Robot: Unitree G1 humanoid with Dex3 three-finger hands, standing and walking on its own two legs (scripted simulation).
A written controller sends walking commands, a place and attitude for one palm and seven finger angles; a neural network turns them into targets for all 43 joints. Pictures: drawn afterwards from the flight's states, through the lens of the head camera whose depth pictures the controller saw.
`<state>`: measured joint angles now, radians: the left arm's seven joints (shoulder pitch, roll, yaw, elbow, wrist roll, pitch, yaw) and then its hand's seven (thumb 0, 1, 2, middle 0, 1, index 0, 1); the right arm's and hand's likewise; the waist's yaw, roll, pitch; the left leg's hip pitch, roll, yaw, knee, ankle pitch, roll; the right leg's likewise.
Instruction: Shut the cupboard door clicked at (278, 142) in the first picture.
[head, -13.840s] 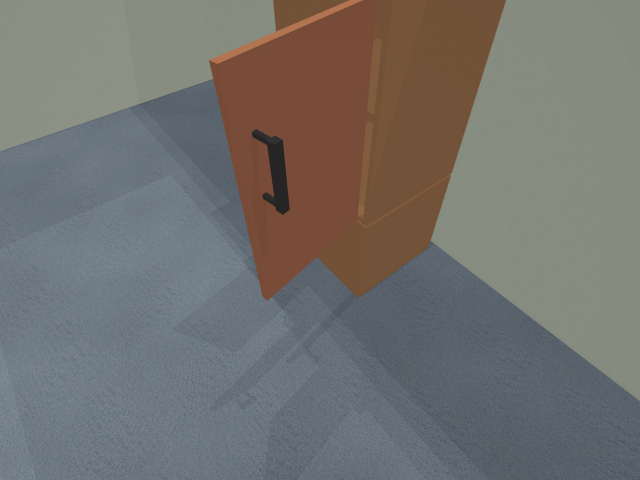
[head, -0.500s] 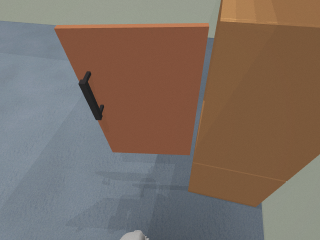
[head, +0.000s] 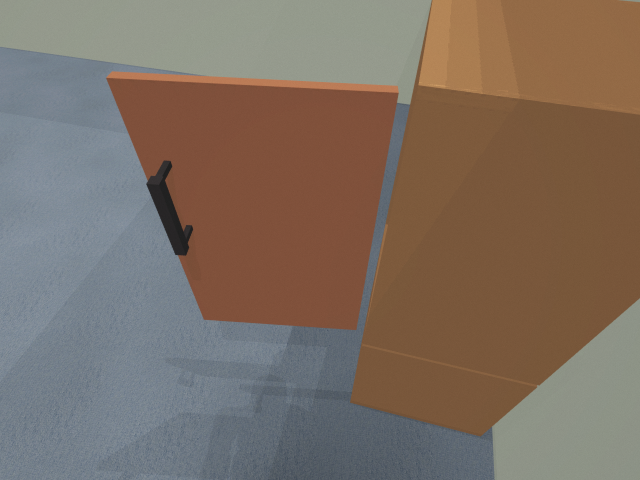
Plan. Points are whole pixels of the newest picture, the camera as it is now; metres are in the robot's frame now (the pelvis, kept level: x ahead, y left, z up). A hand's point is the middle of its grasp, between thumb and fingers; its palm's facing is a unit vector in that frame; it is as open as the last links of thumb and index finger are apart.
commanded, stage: come to a stop and stand still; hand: left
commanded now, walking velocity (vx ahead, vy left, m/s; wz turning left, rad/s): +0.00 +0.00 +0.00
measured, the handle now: (174, 210) +0.49 +0.26 +0.05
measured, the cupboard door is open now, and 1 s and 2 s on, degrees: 100 100 100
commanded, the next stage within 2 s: look again from close up in 0.68 s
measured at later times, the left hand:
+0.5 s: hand out of the picture +0.02 +0.18 -0.18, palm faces +0.01 -0.98 -0.19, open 7.4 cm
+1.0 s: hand out of the picture +0.04 +0.20 -0.18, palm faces +0.02 -0.98 -0.21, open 7.4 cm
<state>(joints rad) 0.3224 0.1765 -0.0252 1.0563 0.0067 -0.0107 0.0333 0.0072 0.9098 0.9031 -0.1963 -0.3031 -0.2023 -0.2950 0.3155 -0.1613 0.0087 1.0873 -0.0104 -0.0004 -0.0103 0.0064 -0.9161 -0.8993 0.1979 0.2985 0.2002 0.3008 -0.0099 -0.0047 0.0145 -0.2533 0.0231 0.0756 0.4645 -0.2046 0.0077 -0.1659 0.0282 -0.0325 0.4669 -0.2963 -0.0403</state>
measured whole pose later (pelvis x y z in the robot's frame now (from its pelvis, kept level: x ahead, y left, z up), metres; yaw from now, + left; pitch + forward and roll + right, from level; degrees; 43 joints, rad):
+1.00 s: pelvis +0.04 +0.02 +0.00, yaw +0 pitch +0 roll +1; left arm 0.28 0.18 -0.02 1.11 0.01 -0.01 0.04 0.00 0.91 0.90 -0.20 -0.30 -0.20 -0.29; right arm 0.23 -0.16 0.01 1.16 -0.01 -0.02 -0.03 0.01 -0.92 -0.90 0.20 0.30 0.20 0.30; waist 0.01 -0.02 0.03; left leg -0.17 -0.02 0.09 0.42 -0.24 0.04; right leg -0.08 -0.01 -0.02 0.41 -0.33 0.00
